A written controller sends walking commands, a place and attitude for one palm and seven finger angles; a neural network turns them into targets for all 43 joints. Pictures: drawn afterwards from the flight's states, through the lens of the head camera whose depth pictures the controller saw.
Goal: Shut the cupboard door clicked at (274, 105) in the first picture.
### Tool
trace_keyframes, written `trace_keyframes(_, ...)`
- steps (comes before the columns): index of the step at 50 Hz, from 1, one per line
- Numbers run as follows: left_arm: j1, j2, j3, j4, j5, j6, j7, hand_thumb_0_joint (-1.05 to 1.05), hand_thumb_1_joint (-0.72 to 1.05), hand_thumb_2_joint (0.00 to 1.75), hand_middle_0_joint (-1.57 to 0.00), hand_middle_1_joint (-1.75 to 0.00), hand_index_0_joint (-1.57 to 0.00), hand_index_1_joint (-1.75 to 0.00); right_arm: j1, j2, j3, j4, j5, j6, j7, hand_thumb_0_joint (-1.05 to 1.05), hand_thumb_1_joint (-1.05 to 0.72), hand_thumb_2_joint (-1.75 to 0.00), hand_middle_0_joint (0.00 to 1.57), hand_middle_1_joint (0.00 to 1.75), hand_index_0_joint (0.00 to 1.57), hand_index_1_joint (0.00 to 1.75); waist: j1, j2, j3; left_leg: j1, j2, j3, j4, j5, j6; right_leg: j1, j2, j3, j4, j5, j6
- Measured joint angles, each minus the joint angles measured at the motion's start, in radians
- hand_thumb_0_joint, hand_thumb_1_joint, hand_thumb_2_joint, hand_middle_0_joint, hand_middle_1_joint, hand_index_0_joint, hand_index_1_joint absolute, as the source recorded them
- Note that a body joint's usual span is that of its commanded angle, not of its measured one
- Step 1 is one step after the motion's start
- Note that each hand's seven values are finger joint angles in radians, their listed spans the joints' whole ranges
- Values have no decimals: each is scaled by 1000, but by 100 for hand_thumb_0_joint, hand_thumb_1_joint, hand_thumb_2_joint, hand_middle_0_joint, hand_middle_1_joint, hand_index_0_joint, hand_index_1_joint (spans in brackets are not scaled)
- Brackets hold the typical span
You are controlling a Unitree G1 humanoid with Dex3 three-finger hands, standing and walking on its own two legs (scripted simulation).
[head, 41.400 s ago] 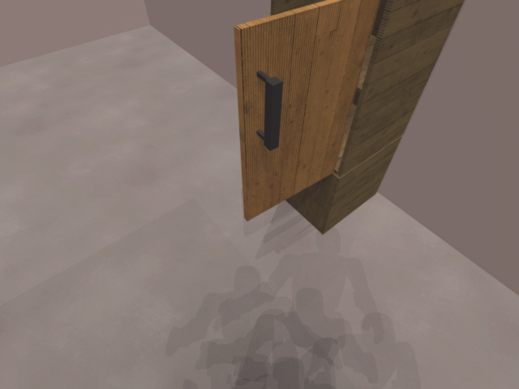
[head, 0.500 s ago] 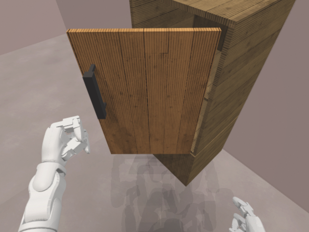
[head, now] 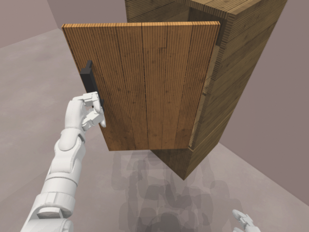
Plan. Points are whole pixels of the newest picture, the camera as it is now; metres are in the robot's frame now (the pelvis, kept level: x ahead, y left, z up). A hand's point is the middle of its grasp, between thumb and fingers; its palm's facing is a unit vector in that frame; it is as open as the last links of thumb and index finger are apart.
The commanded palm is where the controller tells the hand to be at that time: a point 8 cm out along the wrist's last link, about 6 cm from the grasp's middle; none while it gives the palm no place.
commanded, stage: bring the fist close to the handle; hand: left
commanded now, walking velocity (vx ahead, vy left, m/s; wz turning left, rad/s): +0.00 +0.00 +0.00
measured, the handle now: (95, 89) +0.49 +0.20 +0.10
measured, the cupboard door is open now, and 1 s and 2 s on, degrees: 47 42 30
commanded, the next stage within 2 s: push the door shut along its arc in 0.36 s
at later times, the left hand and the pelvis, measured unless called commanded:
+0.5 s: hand (97, 114) +0.38 +0.16 +0.10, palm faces +0.08 -1.00 +0.00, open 3.1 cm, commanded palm +0.36 +0.21 +0.10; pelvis +0.00 +0.00 +0.00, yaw +0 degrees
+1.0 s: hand (105, 98) +0.44 +0.16 +0.10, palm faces -0.05 -1.00 -0.02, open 3.1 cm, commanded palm +0.43 +0.20 +0.10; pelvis -0.01 +0.00 -0.01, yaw +0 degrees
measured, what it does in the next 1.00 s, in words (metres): stands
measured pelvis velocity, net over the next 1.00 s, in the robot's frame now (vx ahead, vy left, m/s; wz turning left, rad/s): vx -0.01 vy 0.00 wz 0.00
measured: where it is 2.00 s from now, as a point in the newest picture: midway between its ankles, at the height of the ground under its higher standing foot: outside the picture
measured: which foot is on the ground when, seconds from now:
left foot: down 0.00-1.00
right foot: down 0.00-1.00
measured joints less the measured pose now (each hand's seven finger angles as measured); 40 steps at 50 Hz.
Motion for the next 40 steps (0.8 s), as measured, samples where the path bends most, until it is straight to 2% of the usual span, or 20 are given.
trace_keyframes(3, -21, -8, 6, 32, 6, -14, 11, 2, 90, 90, -130, -150, -130, -150, 11, -3, -7, 1, -3, 7, 2, 1, -90, -90, 20, 30, 20, 30, -5, -3, 6, -8, 1, 5, -1, 3, 1, -11, 1, 5, 1, 4, 1)
trace_keyframes(10, 10, -29, 13, 6, 25, -93, 31, 2, 90, 90, -130, -150, -130, -150, 39, -6, -22, 7, -12, 19, 16, 1, -90, -90, 20, 30, 20, 30, -10, -3, -9, -10, 6, 18, 6, -5, 2, -20, 5, 19, 10, 0, 2)
trace_keyframes(17, 13, 6, 45, 50, 14, -71, 17, 2, 90, 90, -130, -150, -130, -150, 37, -3, -18, -3, -4, 42, 10, 1, -90, -90, 20, 30, 20, 30, -13, -4, -8, 3, 11, 17, -6, 1, 0, -7, 10, 18, -3, 7, -1)
trace_keyframes(27, -4, 4, 19, 48, 2, -103, -18, 2, 90, 90, -130, -151, -130, -150, 10, -10, -21, -4, 0, 31, 4, 1, -90, -90, 20, 30, 20, 30, 1, -1, -6, -10, 7, 0, 3, 5, 0, -9, 8, 2, -2, 10, -2)
trace_keyframes(33, -116, 21, 0, 174, 13, -86, -37, 2, 90, 90, -130, -151, -131, -150, -18, -9, -9, -1, 4, 32, -5, 1, -90, -90, 20, 30, 20, 30, -13, -4, 10, -29, 3, -9, 15, 8, 1, -25, 4, -7, 10, 8, -1)
trace_keyframes(40, -246, 64, 50, 322, 20, -120, -77, 2, 90, 90, -132, -150, -131, -150, 1, -5, -4, 5, -4, 34, -4, 1, -90, -90, 20, 30, 20, 30, -36, -12, 6, -73, 6, -3, 28, 8, 0, -74, 6, 0, 27, 8, -2)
